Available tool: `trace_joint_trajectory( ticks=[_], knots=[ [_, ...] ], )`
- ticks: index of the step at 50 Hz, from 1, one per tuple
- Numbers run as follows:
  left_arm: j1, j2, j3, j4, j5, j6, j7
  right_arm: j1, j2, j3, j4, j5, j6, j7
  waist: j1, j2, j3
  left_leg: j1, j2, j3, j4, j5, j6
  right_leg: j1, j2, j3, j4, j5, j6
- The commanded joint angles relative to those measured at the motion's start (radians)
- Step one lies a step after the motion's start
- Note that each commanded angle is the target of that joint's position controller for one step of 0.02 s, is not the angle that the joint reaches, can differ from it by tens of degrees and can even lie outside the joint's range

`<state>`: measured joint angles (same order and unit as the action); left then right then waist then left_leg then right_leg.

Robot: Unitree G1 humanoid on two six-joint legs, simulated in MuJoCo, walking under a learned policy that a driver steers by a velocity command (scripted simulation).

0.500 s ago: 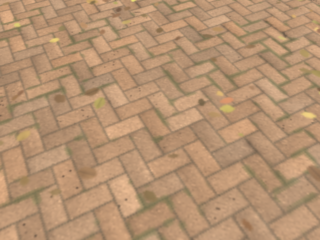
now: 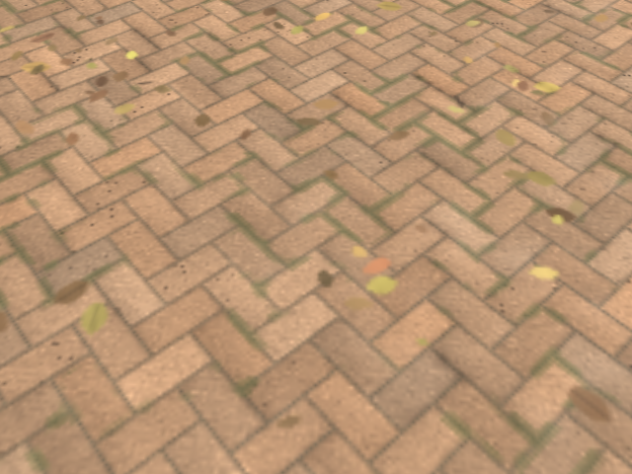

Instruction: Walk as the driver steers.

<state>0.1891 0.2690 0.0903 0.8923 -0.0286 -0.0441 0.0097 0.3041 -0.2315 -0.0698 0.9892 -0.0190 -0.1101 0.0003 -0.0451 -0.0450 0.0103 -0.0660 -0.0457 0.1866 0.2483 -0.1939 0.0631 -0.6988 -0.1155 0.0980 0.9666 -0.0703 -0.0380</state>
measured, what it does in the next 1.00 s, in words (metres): walks ahead, turning right: right foot, then left foot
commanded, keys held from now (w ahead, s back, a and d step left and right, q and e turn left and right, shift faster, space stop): w+e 0.36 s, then e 0.44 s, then q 0.20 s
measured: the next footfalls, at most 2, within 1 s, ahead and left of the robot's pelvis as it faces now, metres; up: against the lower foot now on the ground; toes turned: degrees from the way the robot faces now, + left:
right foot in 0.26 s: +0.31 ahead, -0.15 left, +0.00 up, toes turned -13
left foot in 0.72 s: +0.58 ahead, -0.04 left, +0.00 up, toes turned -30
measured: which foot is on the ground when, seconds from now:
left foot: down 0.00-0.28, up 0.30-0.70, down 0.72-1.00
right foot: up 0.00-0.24, down 0.26-0.72, up 0.74-1.00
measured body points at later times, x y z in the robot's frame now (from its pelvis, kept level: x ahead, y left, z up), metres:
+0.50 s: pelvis +0.27 -0.08 +0.00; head +0.31 -0.10 +0.44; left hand +0.43 +0.17 -0.12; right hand +0.37 -0.39 -0.11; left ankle +0.39 +0.09 -0.67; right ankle +0.27 -0.14 -0.75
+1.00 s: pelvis +0.42 -0.08 -0.01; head +0.45 -0.09 +0.44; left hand +0.68 +0.08 -0.12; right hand +0.40 -0.37 -0.12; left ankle +0.54 -0.02 -0.75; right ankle +0.34 -0.20 -0.73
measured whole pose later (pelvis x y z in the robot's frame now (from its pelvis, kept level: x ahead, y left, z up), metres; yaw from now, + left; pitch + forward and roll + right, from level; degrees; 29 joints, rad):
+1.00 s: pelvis +0.42 -0.08 -0.01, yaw -30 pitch +1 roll +0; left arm 0.17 0.27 0.06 0.70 0.00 0.04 0.03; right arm 0.15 -0.24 -0.04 0.79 -0.01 -0.01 0.01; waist -0.04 -0.01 0.05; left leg -0.38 -0.01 0.00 0.46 -0.11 0.03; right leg -0.36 -0.01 0.07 0.71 -0.39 0.05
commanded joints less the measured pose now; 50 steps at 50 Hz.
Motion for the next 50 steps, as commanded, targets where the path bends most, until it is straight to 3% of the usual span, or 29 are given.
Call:
trace_joint_trajectory(
  ticks=[1,5,8,11,12,13,14,15,16,17,18,19,20,22,24,27,31,34,35,36,37,38,39,40,41,43,46,48,50],
  knots=[
    [-0.025,0.022,0.001,-0.057,0.006,-0.008,-0.016,-0.065,-0.143,-0.024,-0.067,0.003,-0.011,-0.017,0.025,0.089,0.051,-0.046,0.274,-0.077,-0.145,0.26,0.09,0.0,-0.011,-0.02,-0.134,0.148,0.004],
    [-0.165,0.0,-0.016,-0.122,0.009,-0.009,-0.041,0.021,-0.162,-0.029,-0.044,0.014,0.009,-0.026,-0.029,0.067,0.095,0.084,0.31,-0.021,-0.119,0.32,0.085,-0.049,0.0,-0.092,-0.267,0.144,-0.01],
    [-0.22,0.002,-0.019,-0.172,0.005,-0.008,-0.063,0.046,-0.179,-0.036,-0.039,0.025,0.034,-0.026,-0.031,0.077,0.104,0.19,0.342,0.012,-0.043,0.463,0.078,-0.063,0.026,-0.148,-0.316,0.036,-0.033],
    [-0.138,0.054,0.006,-0.188,0.001,-0.002,-0.075,0.003,-0.224,-0.048,-0.061,0.034,0.054,-0.036,0.049,0.143,0.014,0.21,0.344,0.053,0.16,0.943,0.049,0.141,0.122,-0.235,-0.316,-0.11,-0.088],
    [-0.031,0.095,0.027,-0.169,-0.003,-0.001,-0.073,-0.016,-0.237,-0.051,-0.069,0.036,0.061,-0.038,0.114,0.154,-0.046,0.182,0.333,0.059,0.315,1.022,0.036,0.285,0.16,-0.246,-0.334,-0.129,-0.116],
    [0.133,0.157,0.062,-0.13,-0.003,0.0,-0.06,-0.041,-0.235,-0.047,-0.08,0.041,0.061,-0.038,0.204,0.126,-0.129,0.066,0.29,0.075,0.543,0.916,-0.001,0.541,0.187,-0.217,-0.427,-0.053,-0.158],
    [0.24,0.253,0.087,-0.104,0.002,0.01,-0.035,-0.02,-0.167,-0.026,-0.107,0.01,0.047,-0.034,0.203,-0.058,-0.213,-0.231,0.218,0.066,0.875,0.314,-0.045,0.837,-0.009,0.091,-0.431,-0.019,-0.224],
    [0.195,0.302,0.086,-0.135,0.008,-0.005,-0.04,0.042,-0.058,0.01,-0.161,0.015,0.006,-0.014,0.1,-0.212,-0.338,-0.611,-0.007,-0.13,1.182,-0.399,-0.087,1.102,-0.227,0.699,-0.603,-0.179,-0.434],
    [0.223,0.208,0.057,-0.134,0.017,-0.014,-0.045,-0.092,-0.15,-0.01,-0.183,0.054,-0.035,0.002,0.171,-0.066,-0.328,-0.722,0.045,-0.29,1.211,-0.358,-0.055,1.1,-0.214,0.673,-0.681,-0.183,-0.377],
    [0.181,0.161,0.045,-0.134,0.017,-0.024,-0.044,-0.147,-0.16,-0.012,-0.206,0.075,-0.052,0.008,0.153,-0.038,-0.202,-0.761,0.088,-0.279,1.149,-0.268,-0.029,0.987,-0.181,0.512,-0.679,-0.118,-0.333],
    [0.103,0.131,0.035,-0.149,0.012,-0.032,-0.046,-0.144,-0.151,-0.013,-0.191,0.058,-0.054,0.001,0.097,0.06,-0.119,-0.706,0.135,-0.276,1.052,-0.197,-0.028,0.825,-0.132,0.389,-0.684,-0.015,-0.296],
    [0.032,0.104,0.025,-0.17,0.015,-0.034,-0.042,-0.135,-0.169,-0.025,-0.181,0.035,-0.043,-0.008,0.061,0.064,-0.072,-0.634,0.158,-0.269,0.975,-0.166,-0.044,0.695,-0.099,0.299,-0.688,0.148,-0.273],
    [0.003,0.1,0.02,-0.187,0.025,-0.034,-0.036,-0.114,-0.174,-0.031,-0.18,0.027,-0.026,-0.009,0.031,0.052,-0.061,-0.561,0.17,-0.27,0.949,-0.155,-0.06,0.607,-0.079,0.25,-0.695,0.281,-0.266],
    [0.003,0.132,0.026,-0.191,0.024,-0.033,-0.024,-0.101,-0.149,-0.031,-0.192,0.011,0.002,-0.016,0.006,0.054,-0.052,-0.508,0.158,-0.245,0.862,-0.141,-0.102,0.507,-0.053,0.173,-0.687,0.496,-0.262],
    [0.026,0.167,0.036,-0.19,0.024,-0.026,-0.009,-0.147,-0.122,-0.023,-0.217,0.001,0.016,-0.024,0.012,0.028,-0.05,-0.497,0.121,-0.218,0.731,-0.056,-0.128,0.452,-0.01,0.106,-0.67,0.601,-0.243],
    [0.05,0.169,0.039,-0.192,0.01,0.004,0.01,-0.234,-0.099,-0.009,-0.248,0.005,0.023,-0.019,0.047,-0.029,-0.081,-0.431,0.061,-0.206,0.499,0.135,-0.133,0.427,0.052,0.065,-0.623,0.536,-0.179],
    [0.079,0.16,0.036,-0.191,0.008,0.032,0.022,-0.315,-0.126,-0.011,-0.287,0.018,0.029,-0.003,0.082,-0.067,-0.1,-0.395,0.018,-0.238,0.331,0.204,-0.128,0.482,0.031,0.167,-0.556,0.34,-0.137],
    [0.04,0.144,0.031,-0.215,0.01,0.039,0.032,-0.268,-0.172,-0.028,-0.286,0.011,0.014,0.002,0.045,-0.092,-0.1,-0.349,0.02,-0.269,0.229,0.153,-0.095,0.541,0.022,0.281,-0.453,0.238,-0.118],
    [0.014,0.131,0.025,-0.23,0.009,0.038,0.033,-0.22,-0.18,-0.031,-0.277,0.004,0.004,0.001,0.011,-0.084,-0.112,-0.262,0.041,-0.259,0.145,0.262,-0.07,0.527,0.061,0.278,-0.381,0.19,-0.089],
    [0.014,0.08,0.008,-0.256,0.024,0.033,0.032,-0.156,-0.233,-0.042,-0.277,-0.017,-0.001,-0.008,0.0,0.005,-0.201,-0.062,0.19,-0.369,0.169,0.536,-0.008,0.439,0.13,0.219,-0.194,0.039,-0.043],
    [0.179,0.029,-0.004,-0.25,0.032,0.029,0.031,-0.13,-0.262,-0.04,-0.286,-0.042,0.011,-0.016,0.071,0.253,-0.297,0.205,0.439,-0.634,0.213,0.946,0.163,0.209,0.274,0.108,0.056,-0.622,0.022],
    [0.275,0.12,0.007,-0.241,0.015,0.03,0.022,-0.1,-0.243,-0.043,-0.273,-0.012,0.029,-0.013,0.089,0.343,-0.386,0.248,0.554,-0.853,0.179,0.735,0.268,0.106,0.219,0.089,0.24,-0.683,0.056],
    [0.211,0.199,0.03,-0.223,0.003,0.047,0.024,-0.149,-0.172,-0.026,-0.305,0.003,0.04,-0.015,0.059,0.216,-0.298,0.177,0.478,-0.743,0.161,0.548,0.235,0.063,0.171,0.083,0.323,-0.6,0.088],
    [0.13,0.21,0.036,-0.231,0.004,0.067,0.029,-0.18,-0.141,-0.014,-0.313,0.002,0.055,-0.019,0.044,0.15,-0.221,0.091,0.41,-0.605,0.147,0.412,0.185,0.042,0.147,0.042,0.341,-0.525,0.106],
    [0.088,0.194,0.034,-0.235,0.011,0.086,0.036,-0.2,-0.133,-0.006,-0.314,-0.001,0.067,-0.019,0.038,0.126,-0.168,-0.009,0.354,-0.546,0.116,0.318,0.168,0.063,0.135,0.031,0.334,-0.482,0.115],
    [0.087,0.12,0.015,-0.244,0.015,0.1,0.035,-0.233,-0.148,-0.003,-0.302,-0.01,0.082,-0.016,0.066,0.156,-0.101,-0.187,0.268,-0.434,0.051,0.223,0.153,0.184,0.134,0.0,0.235,-0.431,0.111],
    [0.103,0.032,-0.02,-0.227,0.036,0.084,0.03,-0.256,-0.117,0.007,-0.286,-0.001,0.081,0.0,0.075,0.201,-0.121,-0.231,0.208,-0.351,0.04,0.211,0.144,0.352,0.114,-0.056,-0.102,-0.421,0.102],
    [0.071,0.055,-0.018,-0.224,0.037,0.076,0.026,-0.22,-0.157,-0.005,-0.273,0.014,0.085,0.007,0.048,0.228,-0.131,-0.195,0.22,-0.395,0.053,0.152,0.156,0.403,0.122,-0.066,-0.264,-0.336,0.096],
    [0.091,0.085,-0.007,-0.207,0.031,0.074,0.023,-0.213,-0.194,-0.012,-0.274,0.026,0.093,0.006,0.067,0.216,-0.116,-0.222,0.226,-0.434,0.064,0.043,0.142,0.49,0.145,-0.09,-0.44,-0.189,0.069]
  ],
)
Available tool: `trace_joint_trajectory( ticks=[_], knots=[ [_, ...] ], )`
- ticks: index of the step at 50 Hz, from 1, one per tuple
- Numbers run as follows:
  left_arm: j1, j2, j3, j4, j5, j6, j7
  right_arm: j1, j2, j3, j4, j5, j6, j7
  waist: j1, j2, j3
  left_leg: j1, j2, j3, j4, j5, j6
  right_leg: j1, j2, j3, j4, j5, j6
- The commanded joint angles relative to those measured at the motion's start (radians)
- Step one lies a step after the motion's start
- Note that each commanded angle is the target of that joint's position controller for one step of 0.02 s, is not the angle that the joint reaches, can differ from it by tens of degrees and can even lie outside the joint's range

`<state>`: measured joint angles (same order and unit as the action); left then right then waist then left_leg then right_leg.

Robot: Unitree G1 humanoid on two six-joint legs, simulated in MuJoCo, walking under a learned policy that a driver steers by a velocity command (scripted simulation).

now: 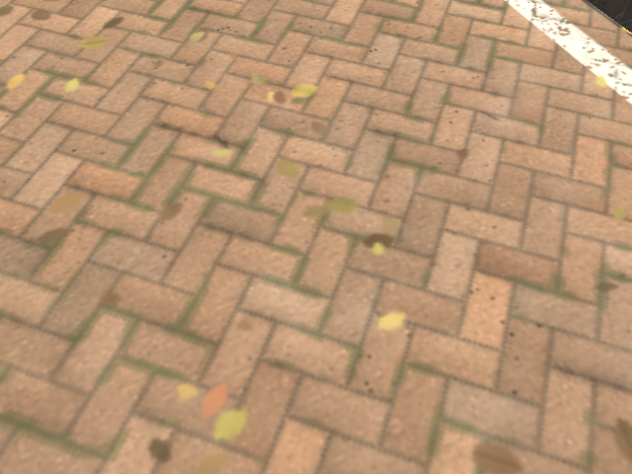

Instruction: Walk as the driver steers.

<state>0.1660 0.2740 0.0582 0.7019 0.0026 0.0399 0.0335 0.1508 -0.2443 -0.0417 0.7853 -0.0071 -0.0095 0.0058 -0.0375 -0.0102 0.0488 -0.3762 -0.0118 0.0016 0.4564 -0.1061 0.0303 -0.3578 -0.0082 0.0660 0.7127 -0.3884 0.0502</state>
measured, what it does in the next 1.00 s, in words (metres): walks ahead, turning left: right foot, then left foot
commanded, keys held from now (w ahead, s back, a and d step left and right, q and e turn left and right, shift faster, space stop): q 0.02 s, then w+q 0.70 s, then w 0.28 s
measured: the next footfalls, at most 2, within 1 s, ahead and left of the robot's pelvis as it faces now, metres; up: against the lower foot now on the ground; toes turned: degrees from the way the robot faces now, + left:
right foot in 0.04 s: +0.05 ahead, -0.14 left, +0.00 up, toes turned +4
left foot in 0.42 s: +0.15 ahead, +0.17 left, +0.00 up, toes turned +16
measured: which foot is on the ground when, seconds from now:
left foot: down 0.00-0.08, up 0.10-0.40, down 0.42-0.90, up 0.92-1.00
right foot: up 0.00-0.02, down 0.04-0.44, up 0.46-0.88, down 0.90-1.00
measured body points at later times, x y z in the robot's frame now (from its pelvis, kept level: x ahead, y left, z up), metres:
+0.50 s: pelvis +0.11 +0.07 -0.01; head +0.13 +0.09 +0.44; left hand +0.11 +0.37 -0.13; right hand +0.33 -0.16 -0.10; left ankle +0.12 +0.16 -0.73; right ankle +0.04 -0.13 -0.66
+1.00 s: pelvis +0.38 +0.14 -0.01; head +0.40 +0.15 +0.44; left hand +0.42 +0.45 -0.09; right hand +0.54 -0.09 -0.13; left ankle +0.17 +0.18 -0.65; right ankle +0.49 +0.09 -0.73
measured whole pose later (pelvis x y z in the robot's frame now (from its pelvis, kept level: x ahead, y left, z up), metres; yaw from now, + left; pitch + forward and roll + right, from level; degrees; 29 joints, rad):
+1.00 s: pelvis +0.38 +0.14 -0.01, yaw +29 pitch +2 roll -1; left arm 0.12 0.27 0.06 0.69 0.00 -0.12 -0.04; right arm 0.37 -0.29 -0.05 0.77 0.03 -0.04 -0.01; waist -0.03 0.03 0.02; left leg -0.28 -0.06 -0.13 1.12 -0.47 0.04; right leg -0.42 0.05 -0.03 0.53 -0.15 -0.05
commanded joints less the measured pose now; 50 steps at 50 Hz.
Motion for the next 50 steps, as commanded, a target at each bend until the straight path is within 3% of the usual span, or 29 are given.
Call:
trace_joint_trajectory(
  ticks=[1,2,3,4,5,6,9,14,17,19,21,22,23,24,25,26,27,30,33,36,40,43,44,45,46,47,48,49,50],
  knots=[
    [0.116,0.091,0.029,-0.014,0.001,-0.01,-0.002,-0.044,-0.183,-0.04,-0.067,0.022,-0.003,-0.002,0.064,0.173,-0.139,0.05,0.182,-0.264,-0.147,-0.118,0.148,0.198,0.043,-0.062,-0.259,0.164,-0.045],
    [0.121,0.113,0.032,-0.022,0.01,-0.012,-0.001,-0.024,-0.161,-0.032,-0.062,0.026,-0.005,-0.003,0.068,0.139,-0.154,-0.024,0.161,-0.262,-0.146,-0.296,0.096,0.282,-0.006,-0.021,-0.277,0.165,-0.081],
    [0.154,0.148,0.037,-0.033,0.027,-0.013,0.005,-0.043,-0.122,-0.02,-0.074,0.018,-0.009,0.0,0.083,0.052,-0.156,-0.149,0.103,-0.216,-0.054,-0.432,0.037,0.356,-0.135,0.09,-0.309,0.052,-0.137],
    [0.185,0.208,0.06,-0.003,0.032,-0.013,0.0,-0.087,-0.103,-0.021,-0.109,0.032,-0.015,-0.004,0.088,-0.173,-0.112,-0.236,-0.032,-0.024,0.105,-0.429,-0.01,0.259,-0.227,0.212,-0.402,-0.244,-0.21],
    [0.157,0.229,0.07,-0.02,0.03,-0.028,-0.001,-0.121,-0.144,-0.033,-0.119,0.034,-0.022,-0.007,0.121,-0.256,-0.045,-0.278,-0.031,0.008,0.323,-0.378,-0.026,0.199,-0.327,0.359,-0.533,-0.355,-0.27],
    [0.129,0.196,0.06,-0.027,0.032,-0.05,0.007,-0.112,-0.182,-0.055,-0.119,0.037,-0.021,-0.008,0.106,-0.234,-0.007,-0.351,0.003,-0.05,0.467,-0.371,-0.019,0.204,-0.353,0.387,-0.555,-0.309,-0.279],
    [0.079,0.116,0.039,-0.028,-0.008,-0.098,0.016,-0.012,-0.136,-0.057,-0.075,0.028,-0.014,-0.002,0.062,-0.144,0.004,-0.455,0.053,-0.096,0.592,-0.242,-0.028,0.318,-0.311,0.233,-0.538,-0.066,-0.223],
    [0.106,0.156,0.06,-0.007,-0.005,-0.111,0.001,-0.084,-0.073,-0.028,-0.119,0.026,-0.023,0.037,0.098,-0.128,-0.017,-0.244,0.076,0.019,0.344,-0.133,-0.049,0.251,-0.253,-0.011,-0.534,0.124,-0.192],
    [0.127,0.197,0.077,0.008,-0.022,-0.109,-0.015,-0.083,-0.103,-0.029,-0.139,0.029,-0.017,0.048,0.096,-0.136,-0.005,-0.136,0.063,0.063,0.251,-0.183,-0.022,0.213,-0.28,-0.037,-0.505,0.057,-0.196],
    [0.103,0.199,0.078,0.011,-0.033,-0.102,-0.022,-0.013,-0.122,-0.037,-0.123,0.031,-0.015,0.049,0.046,-0.107,0.0,-0.018,0.034,0.107,0.168,-0.158,0.016,0.165,-0.29,-0.067,-0.433,0.039,-0.178],
    [0.12,0.143,0.056,0.014,-0.011,-0.102,-0.023,0.201,-0.206,-0.086,-0.064,0.039,-0.012,0.033,-0.052,-0.002,-0.104,0.31,-0.02,0.088,0.116,-0.153,0.073,0.042,-0.214,-0.194,-0.084,0.279,-0.108],
    [0.092,0.066,0.03,-0.05,0.016,-0.113,-0.021,0.316,-0.347,-0.119,-0.061,0.033,-0.012,0.014,-0.078,0.296,-0.165,0.52,0.234,-0.391,-0.029,-0.232,0.213,-0.262,-0.088,-0.268,0.365,0.089,-0.006],
    [0.05,0.056,0.02,-0.098,0.001,-0.144,-0.015,0.331,-0.371,-0.11,-0.089,0.026,-0.036,0.026,-0.081,0.342,-0.255,0.616,0.364,-0.851,-0.24,-0.412,0.358,-0.494,0.043,-0.045,0.569,-0.203,0.002],
    [0.0,0.137,0.035,-0.099,-0.037,-0.166,-0.026,0.296,-0.288,-0.085,-0.09,0.022,-0.055,0.03,-0.09,0.206,-0.176,0.594,0.373,-0.762,-0.249,-0.431,0.336,-0.594,-0.026,0.019,0.634,-0.135,-0.029],
    [-0.011,0.149,0.037,-0.095,-0.038,-0.178,-0.032,0.261,-0.238,-0.069,-0.097,0.02,-0.063,0.03,-0.064,0.168,-0.125,0.517,0.333,-0.643,-0.218,-0.38,0.297,-0.588,-0.065,0.013,0.598,-0.048,-0.061],
    [0.0,0.146,0.038,-0.077,-0.015,-0.181,-0.028,0.197,-0.21,-0.059,-0.111,0.02,-0.06,0.026,-0.026,0.076,-0.087,0.414,0.29,-0.536,-0.203,-0.292,0.258,-0.528,-0.099,0.011,0.527,0.028,-0.068],
    [0.012,0.147,0.044,-0.069,0.005,-0.178,-0.026,0.145,-0.187,-0.05,-0.128,0.015,-0.056,0.022,0.007,0.075,-0.063,0.321,0.247,-0.452,-0.216,-0.201,0.236,-0.456,-0.117,0.014,0.44,0.087,-0.065],
    [0.022,0.121,0.042,-0.066,0.014,-0.156,-0.034,0.114,-0.191,-0.05,-0.147,0.01,-0.057,0.004,0.042,0.086,-0.058,0.225,0.189,-0.334,-0.256,0.006,0.236,-0.368,-0.093,-0.014,0.324,0.209,-0.03],
    [-0.078,0.078,0.023,-0.09,0.015,-0.152,-0.035,0.157,-0.203,-0.057,-0.123,0.023,-0.057,-0.015,0.017,0.068,-0.034,0.192,0.147,-0.254,-0.248,0.105,0.211,-0.331,-0.054,-0.024,0.084,0.362,0.002],
    [-0.192,0.058,0.009,-0.115,-0.001,-0.159,-0.05,0.208,-0.212,-0.063,-0.1,0.033,-0.051,-0.025,-0.025,0.097,-0.018,0.165,0.132,-0.248,-0.235,0.067,0.187,-0.249,-0.008,-0.035,-0.105,0.473,0.009],
    [-0.237,0.084,0.013,-0.124,-0.009,-0.175,-0.073,0.263,-0.196,-0.061,-0.066,0.037,-0.046,-0.028,-0.042,0.103,-0.013,0.268,0.188,-0.304,-0.185,0.061,0.172,-0.21,-0.007,-0.014,-0.21,0.502,-0.028],
    [-0.187,0.115,0.027,-0.117,-0.008,-0.18,-0.074,0.261,-0.203,-0.067,-0.058,0.027,-0.036,-0.028,-0.01,0.137,-0.023,0.359,0.211,-0.325,-0.101,0.259,0.149,-0.143,0.009,-0.04,-0.239,0.37,-0.078],
    [-0.106,0.138,0.041,-0.097,-0.005,-0.182,-0.068,0.249,-0.197,-0.064,-0.062,0.026,-0.033,-0.026,0.036,0.138,-0.074,0.366,0.177,-0.297,-0.002,0.433,0.131,-0.022,0.034,-0.074,-0.27,0.358,-0.107],
    [0.024,0.173,0.055,-0.075,0.004,-0.183,-0.062,0.237,-0.174,-0.053,-0.075,0.019,-0.031,-0.022,0.101,0.127,-0.19,0.299,0.127,-0.257,0.178,0.471,0.103,0.207,-0.018,-0.04,-0.237,0.38,-0.157],
    [0.191,0.237,0.069,-0.061,0.016,-0.181,-0.058,0.277,-0.122,-0.032,-0.097,-0.002,-0.035,-0.023,0.14,-0.014,-0.356,0.074,0.03,-0.205,0.492,0.194,0.061,0.538,-0.209,0.205,-0.185,0.372,-0.251],
    [0.262,0.257,0.076,-0.007,0.008,-0.171,-0.07,0.413,-0.056,-0.013,-0.088,0.032,-0.049,-0.019,0.084,-0.331,-0.448,-0.255,-0.098,-0.169,0.79,-0.46,0.001,0.774,-0.387,0.672,-0.341,0.091,-0.379],
    [0.249,0.162,0.052,-0.013,-0.018,-0.167,-0.07,0.333,-0.158,-0.029,-0.08,0.047,-0.055,-0.017,0.123,-0.193,-0.334,-0.365,-0.037,-0.219,0.876,-0.442,0.004,0.706,-0.362,0.688,-0.407,-0.098,-0.338],
    [0.179,0.129,0.04,-0.018,-0.018,-0.16,-0.063,0.203,-0.196,-0.039,-0.11,0.048,-0.058,-0.014,0.131,-0.098,-0.187,-0.397,0.005,-0.177,0.868,-0.349,0.006,0.561,-0.329,0.526,-0.424,-0.057,-0.3],
    [0.127,0.122,0.032,-0.024,-0.005,-0.153,-0.061,0.134,-0.184,-0.035,-0.128,0.032,-0.062,-0.014,0.106,-0.02,-0.111,-0.369,0.046,-0.141,0.824,-0.279,0.005,0.421,-0.29,0.423,-0.447,0.065,-0.286]
  ],
)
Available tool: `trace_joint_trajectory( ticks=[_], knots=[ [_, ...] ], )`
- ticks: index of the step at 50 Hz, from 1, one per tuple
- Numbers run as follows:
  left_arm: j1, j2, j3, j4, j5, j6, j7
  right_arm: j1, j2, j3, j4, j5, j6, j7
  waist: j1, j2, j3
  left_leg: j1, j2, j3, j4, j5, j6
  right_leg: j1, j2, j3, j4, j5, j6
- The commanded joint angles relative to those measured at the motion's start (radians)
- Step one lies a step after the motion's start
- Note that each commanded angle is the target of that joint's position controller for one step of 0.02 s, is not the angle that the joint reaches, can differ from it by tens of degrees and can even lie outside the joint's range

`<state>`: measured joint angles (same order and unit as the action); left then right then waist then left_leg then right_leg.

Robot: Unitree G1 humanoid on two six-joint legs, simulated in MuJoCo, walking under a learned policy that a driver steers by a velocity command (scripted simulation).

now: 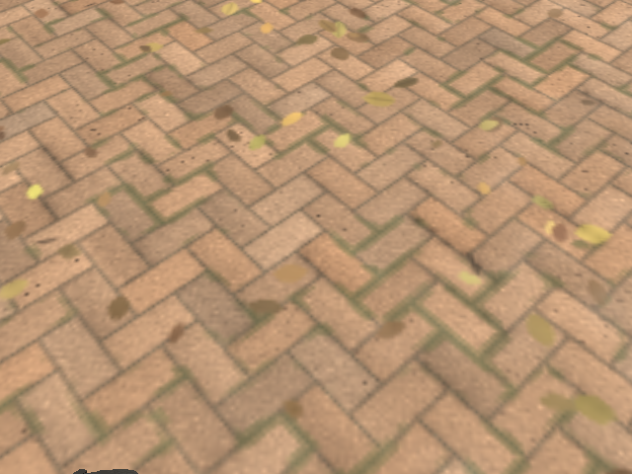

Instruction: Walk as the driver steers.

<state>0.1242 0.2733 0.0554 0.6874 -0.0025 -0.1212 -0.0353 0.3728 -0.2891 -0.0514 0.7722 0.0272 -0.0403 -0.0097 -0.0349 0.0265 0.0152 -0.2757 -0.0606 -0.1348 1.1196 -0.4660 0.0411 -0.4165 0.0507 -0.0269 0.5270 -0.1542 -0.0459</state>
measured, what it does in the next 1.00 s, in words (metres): walks ahead: left foot, then right foot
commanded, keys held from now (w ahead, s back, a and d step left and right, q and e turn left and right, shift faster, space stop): w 0.66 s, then w+e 0.34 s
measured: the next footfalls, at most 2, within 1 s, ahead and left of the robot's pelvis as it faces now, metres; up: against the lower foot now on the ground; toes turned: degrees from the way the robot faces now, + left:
left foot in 0.42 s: +0.39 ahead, +0.16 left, +0.00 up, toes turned +2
right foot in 0.96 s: +0.69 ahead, -0.08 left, +0.00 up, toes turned -8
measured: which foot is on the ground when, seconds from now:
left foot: up 0.00-0.40, down 0.42-0.98, up 1.00-1.00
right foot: down 0.00-0.42, up 0.44-0.94, down 0.96-1.00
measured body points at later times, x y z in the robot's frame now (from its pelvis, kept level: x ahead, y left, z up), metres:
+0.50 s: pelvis +0.27 +0.06 +0.00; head +0.31 +0.07 +0.45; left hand +0.30 +0.34 -0.13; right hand +0.48 -0.19 -0.08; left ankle +0.35 +0.15 -0.73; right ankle +0.12 -0.09 -0.65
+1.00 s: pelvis +0.55 +0.02 -0.01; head +0.59 +0.01 +0.44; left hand +0.79 +0.24 -0.09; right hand +0.54 -0.27 -0.14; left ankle +0.37 +0.16 -0.69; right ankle +0.65 -0.08 -0.73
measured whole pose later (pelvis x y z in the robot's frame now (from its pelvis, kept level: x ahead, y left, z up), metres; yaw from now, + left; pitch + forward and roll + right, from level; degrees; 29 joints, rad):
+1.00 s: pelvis +0.55 +0.02 -0.01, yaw -7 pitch +3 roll +1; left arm 0.07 0.28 0.05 0.68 -0.02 -0.06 -0.05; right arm 0.34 -0.30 -0.06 0.84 -0.01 -0.05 -0.02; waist -0.05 -0.01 0.03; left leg -0.06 0.03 0.10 0.73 -0.45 -0.01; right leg -0.52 0.03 -0.03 0.60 -0.13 -0.09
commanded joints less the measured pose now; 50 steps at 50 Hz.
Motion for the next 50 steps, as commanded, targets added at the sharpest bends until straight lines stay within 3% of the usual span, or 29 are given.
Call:
trace_joint_trajectory(
  ticks=[1,2,5,7,11,14,16,18,19,20,21,22,23,24,25,26,27,29,31,33,37,40,43,44,46,47,48,49,50],
  knots=[
    [0.136,0.107,0.029,-0.008,0.008,0.01,0.008,-0.111,-0.126,-0.027,-0.123,-0.016,-0.035,0.005,0.075,-0.051,-0.036,-0.441,0.127,0.009,0.099,0.127,-0.008,0.388,-0.315,0.448,-0.286,-0.076,-0.189],
    [0.121,0.095,0.023,-0.008,0.016,0.007,0.01,-0.093,-0.11,-0.027,-0.121,-0.016,-0.033,0.009,0.047,-0.084,-0.034,-0.391,0.152,0.014,0.06,0.153,-0.011,0.332,-0.286,0.398,-0.309,-0.02,-0.183],
    [0.127,0.107,0.026,0.016,0.0,-0.001,0.012,-0.083,-0.063,-0.015,-0.116,-0.016,-0.023,0.012,0.025,-0.11,-0.023,-0.369,0.173,0.051,-0.047,0.175,-0.032,0.264,-0.267,0.299,-0.364,0.079,-0.204],
    [0.14,0.138,0.033,0.031,-0.004,0.001,0.018,-0.15,-0.047,-0.005,-0.138,-0.025,-0.025,0.012,0.039,-0.092,0.0,-0.393,0.184,0.067,-0.165,0.261,-0.049,0.249,-0.264,0.245,-0.391,0.126,-0.209],
    [0.183,0.164,0.036,0.06,-0.015,0.016,0.024,-0.282,-0.027,0.007,-0.16,-0.021,-0.039,0.024,0.088,-0.084,0.02,-0.324,0.156,0.107,-0.428,0.484,-0.055,0.246,-0.22,0.132,-0.39,0.171,-0.166],
    [0.247,0.179,0.038,0.093,-0.023,0.029,0.024,-0.366,-0.037,0.005,-0.186,-0.01,-0.046,0.036,0.12,-0.088,0.032,-0.298,0.131,0.118,-0.523,0.526,-0.047,0.302,-0.248,0.133,-0.365,0.161,-0.154],
    [0.262,0.187,0.04,0.107,-0.026,0.04,0.026,-0.395,-0.051,0.0,-0.204,-0.007,-0.049,0.046,0.116,-0.096,0.041,-0.305,0.122,0.114,-0.568,0.475,-0.024,0.367,-0.281,0.147,-0.333,0.178,-0.14],
    [0.258,0.202,0.045,0.116,-0.026,0.053,0.032,-0.37,-0.072,-0.009,-0.204,-0.009,-0.052,0.051,0.087,-0.107,0.026,-0.252,0.106,0.125,-0.603,0.404,0.003,0.419,-0.301,0.152,-0.277,0.266,-0.12],
    [0.239,0.209,0.046,0.115,-0.026,0.059,0.035,-0.303,-0.091,-0.021,-0.187,-0.012,-0.053,0.049,0.039,-0.109,-0.011,-0.149,0.08,0.151,-0.635,0.393,0.024,0.422,-0.283,0.127,-0.194,0.406,-0.102],
    [0.239,0.189,0.037,0.115,-0.022,0.062,0.037,-0.168,-0.132,-0.044,-0.147,-0.017,-0.052,0.042,-0.025,-0.092,-0.099,0.047,0.062,0.169,-0.645,0.4,0.053,0.383,-0.236,0.085,-0.03,0.514,-0.077],
    [0.235,0.139,0.014,0.089,0.001,0.06,0.041,0.016,-0.203,-0.066,-0.114,-0.028,-0.048,0.031,-0.098,-0.007,-0.247,0.339,0.216,0.007,-0.606,0.438,0.115,0.208,-0.183,0.038,0.259,0.329,-0.036],
    [0.359,0.026,-0.021,0.067,-0.001,0.04,0.035,0.07,-0.292,-0.083,-0.096,-0.034,-0.042,0.033,-0.039,0.266,-0.368,0.664,0.442,-0.464,-0.699,0.233,0.276,-0.195,-0.008,0.018,0.62,-0.285,0.032],
    [0.312,0.114,-0.003,0.083,-0.018,0.022,0.03,0.086,-0.195,-0.059,-0.097,-0.02,-0.04,0.035,-0.08,0.204,-0.375,0.662,0.443,-0.595,-0.793,0.091,0.274,-0.32,-0.035,0.144,0.746,-0.421,0.027],
    [0.22,0.167,0.013,0.053,-0.039,0.012,0.024,0.021,-0.159,-0.044,-0.101,-0.019,-0.041,0.034,-0.074,0.143,-0.226,0.549,0.412,-0.455,-0.81,0.106,0.234,-0.386,-0.084,0.132,0.769,-0.345,0.017],
    [0.16,0.159,0.009,0.04,-0.033,0.009,0.026,-0.043,-0.14,-0.037,-0.108,-0.023,-0.041,0.033,-0.048,0.067,-0.147,0.416,0.372,-0.342,-0.824,0.203,0.213,-0.364,-0.129,0.104,0.731,-0.257,0.016],
    [0.131,0.151,0.012,0.034,-0.015,0.012,0.028,-0.092,-0.116,-0.03,-0.109,-0.03,-0.042,0.037,-0.02,0.036,-0.085,0.299,0.337,-0.265,-0.853,0.305,0.206,-0.33,-0.155,0.096,0.671,-0.201,0.021],
    [0.149,0.142,0.015,0.038,-0.01,0.021,0.027,-0.121,-0.097,-0.023,-0.112,-0.038,-0.047,0.038,0.016,0.055,-0.072,0.222,0.311,-0.213,-0.881,0.374,0.2,-0.268,-0.179,0.105,0.633,-0.16,0.025],
    [0.18,0.106,0.008,0.05,-0.01,0.041,0.028,-0.133,-0.095,-0.025,-0.101,-0.03,-0.058,0.04,0.046,0.061,-0.062,0.147,0.291,-0.148,-0.931,0.437,0.212,-0.211,-0.187,0.096,0.584,-0.129,0.041],
    [0.141,0.09,0.004,0.038,-0.002,0.054,0.032,-0.122,-0.117,-0.032,-0.081,-0.026,-0.067,0.036,0.05,0.042,-0.029,0.113,0.287,-0.09,-0.968,0.488,0.221,-0.236,-0.192,0.089,0.509,-0.068,0.06],
    [0.073,0.08,0.0,0.019,0.002,0.055,0.032,-0.1,-0.13,-0.036,-0.061,-0.025,-0.065,0.028,0.034,0.023,-0.004,0.12,0.273,-0.041,-0.986,0.512,0.211,-0.266,-0.194,0.087,0.393,0.043,0.071],
    [-0.039,0.058,-0.011,0.0,-0.012,0.046,0.014,-0.063,-0.152,-0.039,-0.029,-0.027,-0.061,0.018,-0.015,0.025,0.024,0.146,0.248,0.087,-1.005,0.498,0.161,-0.227,-0.162,0.055,0.17,0.254,0.056],
    [-0.121,0.059,-0.013,-0.035,-0.021,0.044,-0.001,-0.008,-0.163,-0.043,0.01,-0.024,-0.054,0.016,-0.05,0.018,0.05,0.232,0.284,0.125,-0.996,0.485,0.15,-0.245,-0.14,0.054,0.094,0.264,0.035],
    [-0.171,0.065,-0.011,-0.07,-0.022,0.044,-0.019,0.009,-0.166,-0.047,0.035,-0.02,-0.037,0.011,-0.056,0.018,0.066,0.351,0.323,0.15,-0.946,0.552,0.129,-0.291,-0.122,0.049,0.05,0.171,0.001],
    [-0.171,0.068,-0.009,-0.078,-0.02,0.044,-0.026,0.004,-0.17,-0.049,0.038,-0.018,-0.03,0.007,-0.048,0.024,0.061,0.381,0.33,0.163,-0.914,0.626,0.119,-0.283,-0.111,0.034,0.042,0.125,-0.012],
    [-0.108,0.097,0.006,-0.078,-0.012,0.046,-0.031,-0.023,-0.195,-0.056,0.029,-0.017,-0.017,-0.004,-0.002,0.058,-0.001,0.406,0.323,0.203,-0.781,0.97,0.089,-0.156,-0.054,-0.029,0.042,0.028,-0.047],
    [0.004,0.13,0.028,-0.054,-0.011,0.049,-0.028,-0.042,-0.201,-0.057,0.022,-0.017,-0.006,-0.012,0.064,0.06,-0.072,0.385,0.298,0.241,-0.626,1.123,0.065,-0.001,-0.011,-0.061,0.017,0.032,-0.071],
    [0.163,0.188,0.059,-0.015,-0.014,0.053,-0.017,-0.039,-0.188,-0.05,0.009,-0.022,-0.002,-0.022,0.135,0.032,-0.162,0.256,0.259,0.274,-0.407,1.084,0.029,0.253,-0.007,-0.02,0.0,0.077,-0.109],
    [0.293,0.308,0.092,-0.005,-0.008,0.06,0.0,0.026,-0.112,-0.02,-0.04,-0.044,-0.021,-0.02,0.14,-0.156,-0.299,-0.135,0.154,0.289,-0.02,0.661,-0.034,0.662,-0.253,0.389,0.011,0.074,-0.254],
    [0.288,0.285,0.08,-0.01,-0.028,0.058,-0.002,0.032,-0.061,0.003,-0.046,-0.051,-0.055,-0.004,0.112,-0.257,-0.412,-0.409,-0.014,0.124,0.22,-0.086,-0.069,0.843,-0.395,0.838,-0.17,-0.059,-0.379]
  ],
)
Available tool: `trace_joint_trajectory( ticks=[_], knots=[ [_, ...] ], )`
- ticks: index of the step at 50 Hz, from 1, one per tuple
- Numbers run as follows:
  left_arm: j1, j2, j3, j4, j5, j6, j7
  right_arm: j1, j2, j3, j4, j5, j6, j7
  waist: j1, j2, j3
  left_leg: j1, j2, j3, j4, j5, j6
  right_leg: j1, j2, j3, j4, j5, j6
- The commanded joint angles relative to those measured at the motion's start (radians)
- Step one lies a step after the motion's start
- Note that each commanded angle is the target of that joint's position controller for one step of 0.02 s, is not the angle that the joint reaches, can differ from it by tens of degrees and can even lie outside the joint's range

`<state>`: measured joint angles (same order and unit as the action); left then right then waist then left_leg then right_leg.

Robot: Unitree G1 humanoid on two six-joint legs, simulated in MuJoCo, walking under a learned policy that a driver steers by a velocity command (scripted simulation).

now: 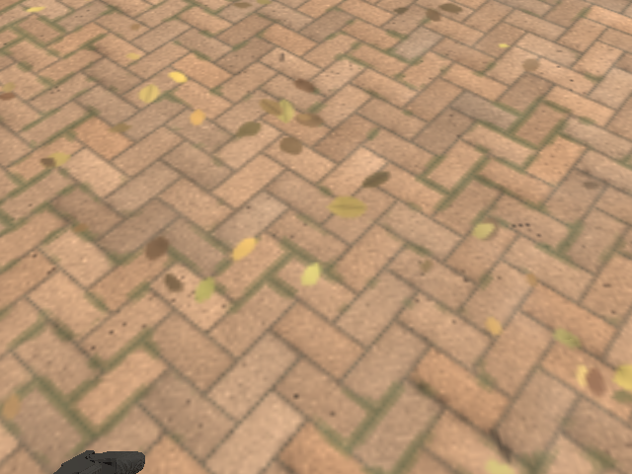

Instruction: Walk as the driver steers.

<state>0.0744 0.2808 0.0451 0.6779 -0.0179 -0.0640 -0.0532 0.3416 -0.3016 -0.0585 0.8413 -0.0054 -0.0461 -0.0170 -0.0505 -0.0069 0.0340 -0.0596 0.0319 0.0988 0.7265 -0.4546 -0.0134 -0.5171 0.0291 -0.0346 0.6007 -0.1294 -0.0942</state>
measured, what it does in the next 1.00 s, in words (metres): walks ahead, turning right: left foot, then right foot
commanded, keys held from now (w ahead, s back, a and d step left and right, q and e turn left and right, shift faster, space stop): w+e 0.02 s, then e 0.58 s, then no key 0.40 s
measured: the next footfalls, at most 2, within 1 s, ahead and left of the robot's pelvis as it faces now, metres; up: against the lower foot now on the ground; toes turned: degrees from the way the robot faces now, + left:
left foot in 0.42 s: +0.37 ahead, +0.08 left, +0.00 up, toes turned -20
right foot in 0.82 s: +0.21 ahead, -0.14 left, +0.00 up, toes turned -25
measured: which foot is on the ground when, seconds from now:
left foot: up 0.00-0.40, down 0.42-0.82, up 0.84-1.00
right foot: down 0.00-0.42, up 0.44-0.80, down 0.82-1.00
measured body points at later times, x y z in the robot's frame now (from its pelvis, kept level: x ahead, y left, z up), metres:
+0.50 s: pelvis +0.21 +0.01 +0.01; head +0.25 +0.01 +0.46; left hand +0.41 +0.26 -0.10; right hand +0.32 -0.29 -0.07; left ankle +0.33 +0.09 -0.72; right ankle +0.11 -0.08 -0.66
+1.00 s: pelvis +0.21 -0.03 +0.02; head +0.22 -0.06 +0.47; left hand +0.47 +0.13 -0.07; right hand +0.19 -0.33 -0.10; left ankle +0.28 +0.11 -0.68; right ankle +0.17 -0.12 -0.72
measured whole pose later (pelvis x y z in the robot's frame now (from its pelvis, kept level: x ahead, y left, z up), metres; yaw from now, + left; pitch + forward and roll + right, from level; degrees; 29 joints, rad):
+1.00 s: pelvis +0.21 -0.03 +0.02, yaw -27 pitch +1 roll +1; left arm 0.18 0.23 0.02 0.69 0.02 0.01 0.01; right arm 0.18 -0.30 -0.06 0.80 -0.01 0.02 -0.02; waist -0.01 0.04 0.02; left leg -0.39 0.04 -0.01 0.80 -0.42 -0.08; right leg -0.24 0.02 0.02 0.48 -0.25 -0.04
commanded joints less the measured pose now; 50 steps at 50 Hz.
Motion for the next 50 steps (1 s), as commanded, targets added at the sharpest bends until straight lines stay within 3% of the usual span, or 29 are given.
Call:
trace_joint_trajectory(
  ticks=[1,2,3,4,5,8,11,15,17,19,20,21,22,23,24,25,28,30,33,36,39,40,41,42,43,44,46,48,50],
  knots=[
    [0.329,0.212,0.07,-0.002,-0.006,0.0,0.018,-0.021,-0.133,-0.011,-0.133,0.02,-0.08,0.023,0.166,-0.148,-0.355,-0.737,-0.035,-0.218,0.66,-0.064,0.008,0.902,-0.347,0.759,-0.282,-0.159,-0.278],
    [0.27,0.183,0.062,-0.015,0.004,-0.001,0.022,-0.098,-0.137,-0.008,-0.16,0.039,-0.095,0.027,0.151,-0.092,-0.223,-0.746,0.001,-0.196,0.62,0.005,0.021,0.755,-0.311,0.611,-0.283,-0.023,-0.241],
    [0.2,0.166,0.056,-0.029,0.009,0.0,0.024,-0.122,-0.13,-0.009,-0.164,0.021,-0.096,0.021,0.104,-0.007,-0.129,-0.703,0.035,-0.183,0.533,0.055,0.014,0.587,-0.271,0.493,-0.282,0.195,-0.214],
    [0.151,0.139,0.048,-0.046,0.015,0.0,0.027,-0.121,-0.144,-0.02,-0.161,-0.003,-0.085,0.011,0.067,0.003,-0.097,-0.627,0.061,-0.179,0.465,0.076,0.001,0.469,-0.24,0.406,-0.285,0.379,-0.196],
    [0.127,0.138,0.047,-0.059,0.022,0.003,0.031,-0.104,-0.138,-0.022,-0.165,-0.01,-0.07,0.009,0.039,-0.017,-0.088,-0.565,0.062,-0.177,0.44,0.082,-0.014,0.386,-0.218,0.372,-0.293,0.488,-0.197],
    [0.119,0.175,0.061,-0.052,0.021,0.007,0.046,-0.078,-0.089,-0.012,-0.165,-0.014,-0.035,-0.003,0.011,-0.036,-0.096,-0.501,0.029,-0.144,0.297,0.147,-0.061,0.265,-0.175,0.278,-0.297,0.67,-0.197],
    [0.138,0.187,0.068,-0.036,0.001,0.031,0.068,-0.155,-0.062,-0.001,-0.183,-0.016,-0.026,-0.006,0.036,-0.064,-0.127,-0.438,-0.02,-0.135,0.096,0.332,-0.075,0.228,-0.111,0.227,-0.259,0.619,-0.138],
    [0.181,0.183,0.069,-0.02,-0.005,0.067,0.088,-0.273,-0.07,-0.002,-0.213,0.0,-0.023,0.011,0.082,-0.092,-0.141,-0.397,-0.067,-0.165,-0.1,0.436,-0.071,0.28,-0.112,0.31,-0.203,0.427,-0.09],
    [0.179,0.176,0.068,-0.025,-0.001,0.076,0.092,-0.278,-0.096,-0.013,-0.219,-0.001,-0.027,0.016,0.076,-0.1,-0.137,-0.389,-0.073,-0.197,-0.17,0.388,-0.055,0.332,-0.126,0.392,-0.15,0.353,-0.08],
    [0.14,0.163,0.064,-0.042,-0.001,0.079,0.094,-0.236,-0.11,-0.024,-0.211,-0.005,-0.039,0.018,0.039,-0.121,-0.126,-0.328,-0.064,-0.2,-0.273,0.41,-0.024,0.351,-0.111,0.449,-0.08,0.278,-0.055],
    [0.129,0.14,0.057,-0.054,0.001,0.077,0.093,-0.201,-0.126,-0.03,-0.207,-0.013,-0.047,0.013,0.019,-0.104,-0.143,-0.22,-0.014,-0.211,-0.348,0.551,0.008,0.321,-0.066,0.437,-0.004,0.2,-0.021],
    [0.151,0.085,0.038,-0.074,0.019,0.071,0.09,-0.154,-0.186,-0.041,-0.214,-0.031,-0.047,0.0,0.023,0.033,-0.232,-0.016,0.181,-0.36,-0.319,0.858,0.085,0.212,0.012,0.341,0.209,-0.058,0.03],
    [0.305,0.064,0.031,-0.074,0.008,0.068,0.089,-0.137,-0.201,-0.043,-0.206,-0.055,-0.026,-0.004,0.094,0.286,-0.304,0.184,0.405,-0.656,-0.312,1.072,0.29,-0.02,0.142,0.227,0.419,-0.605,0.091],
    [0.36,0.165,0.05,-0.043,0.009,0.071,0.083,-0.135,-0.152,-0.04,-0.209,-0.017,-0.012,-0.004,0.089,0.248,-0.323,0.161,0.445,-0.74,-0.324,0.898,0.333,-0.073,0.055,0.214,0.575,-0.586,0.131],
    [0.285,0.217,0.07,-0.034,-0.002,0.086,0.084,-0.165,-0.097,-0.024,-0.227,-0.01,-0.003,-0.008,0.058,0.157,-0.244,0.097,0.368,-0.597,-0.323,0.774,0.291,-0.099,0.023,0.197,0.649,-0.507,0.157],
    [0.239,0.211,0.075,-0.033,-0.005,0.105,0.091,-0.198,-0.082,-0.018,-0.232,-0.015,0.008,-0.009,0.057,0.1,-0.195,0.023,0.302,-0.491,-0.341,0.657,0.248,-0.104,0.004,0.173,0.667,-0.441,0.172],
    [0.207,0.144,0.063,-0.058,-0.006,0.132,0.093,-0.259,-0.098,-0.02,-0.231,-0.022,0.028,-0.016,0.072,0.134,-0.099,-0.163,0.2,-0.302,-0.422,0.518,0.22,-0.036,-0.022,0.105,0.598,-0.323,0.186],
    [0.192,0.111,0.055,-0.074,-0.004,0.13,0.091,-0.251,-0.101,-0.026,-0.221,-0.022,0.034,-0.02,0.06,0.166,-0.113,-0.141,0.202,-0.249,-0.436,0.535,0.238,-0.017,-0.031,0.073,0.509,-0.305,0.189],
    [0.155,0.087,0.04,-0.092,0.01,0.121,0.082,-0.249,-0.121,-0.034,-0.207,-0.013,0.04,-0.017,0.044,0.161,-0.156,-0.13,0.226,-0.221,-0.428,0.57,0.26,0.077,-0.055,0.065,0.343,-0.293,0.173],
    [0.151,0.099,0.039,-0.088,0.012,0.118,0.07,-0.242,-0.143,-0.039,-0.189,0.001,0.047,-0.005,0.035,0.175,-0.161,-0.128,0.243,-0.219,-0.421,0.518,0.263,0.161,-0.047,0.039,0.195,-0.262,0.148],
    [0.207,0.094,0.04,-0.057,0.017,0.115,0.055,-0.25,-0.141,-0.033,-0.166,0.025,0.054,0.002,0.076,0.162,-0.141,-0.18,0.222,-0.196,-0.363,0.421,0.214,0.313,-0.015,-0.005,-0.087,-0.103,0.094],
    [0.214,0.108,0.043,-0.053,0.024,0.114,0.054,-0.206,-0.117,-0.026,-0.14,0.032,0.053,0.005,0.078,0.137,-0.127,-0.239,0.192,-0.172,-0.329,0.345,0.153,0.393,-0.02,0.022,-0.185,-0.042,0.062],
    [0.219,0.165,0.051,-0.065,0.033,0.115,0.062,-0.169,-0.057,-0.006,-0.135,0.009,0.048,0.013,0.051,-0.032,-0.138,-0.338,0.113,-0.088,-0.172,0.184,0.054,0.481,-0.179,0.233,-0.267,0.058,0.007],
    [0.145,0.218,0.054,-0.088,0.043,0.116,0.065,-0.177,-0.018,0.005,-0.165,-0.019,0.039,0.015,0.015,-0.256,-0.095,-0.438,-0.002,-0.015,-0.095,-0.047,-0.025,0.382,-0.36,0.426,-0.303,0.098,-0.13],
    [0.133,0.173,0.045,-0.095,0.064,0.098,0.063,-0.263,-0.09,-0.013,-0.171,-0.016,0.041,0.004,0.086,-0.196,-0.076,-0.396,0.022,-0.101,0.048,-0.092,-0.038,0.286,-0.358,0.427,-0.331,0.019,-0.178],
    [0.103,0.142,0.033,-0.082,0.069,0.08,0.063,-0.253,-0.106,-0.024,-0.161,0.0,0.046,0.002,0.062,-0.18,-0.06,-0.402,0.022,-0.121,0.112,-0.068,-0.039,0.276,-0.321,0.378,-0.331,0.014,-0.16],
    [0.058,0.119,0.026,-0.067,0.045,0.056,0.063,-0.196,-0.104,-0.033,-0.117,-0.006,0.059,-0.007,0.043,-0.17,-0.059,-0.411,0.031,-0.139,0.153,-0.009,-0.055,0.313,-0.261,0.297,-0.298,0.107,-0.109],
    [0.044,0.092,0.015,-0.051,0.038,0.051,0.065,-0.167,-0.077,-0.027,-0.098,-0.004,0.061,-0.005,0.026,-0.139,-0.079,-0.352,0.03,-0.137,0.142,0.025,-0.072,0.32,-0.229,0.237,-0.254,0.304,-0.102],
    [0.053,0.088,0.016,-0.035,0.034,0.056,0.063,-0.183,-0.046,-0.013,-0.097,0.005,0.057,-0.001,0.043,-0.132,-0.096,-0.31,0.027,-0.121,0.035,0.036,-0.076,0.36,-0.216,0.219,-0.219,0.373,-0.105]
  ],
)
